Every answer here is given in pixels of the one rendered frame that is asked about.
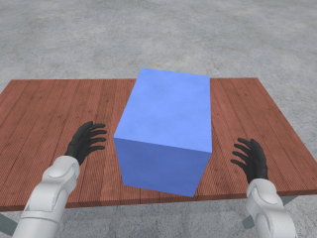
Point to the left robot forearm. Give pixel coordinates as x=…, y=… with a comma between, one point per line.
x=45, y=207

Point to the right robot hand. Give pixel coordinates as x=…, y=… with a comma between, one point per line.
x=255, y=163

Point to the carton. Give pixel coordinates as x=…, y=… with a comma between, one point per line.
x=164, y=138

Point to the table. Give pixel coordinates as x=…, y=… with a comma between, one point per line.
x=38, y=118

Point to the right robot forearm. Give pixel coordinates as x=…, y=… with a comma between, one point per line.
x=266, y=208

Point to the left robot hand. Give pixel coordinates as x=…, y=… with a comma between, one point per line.
x=79, y=146

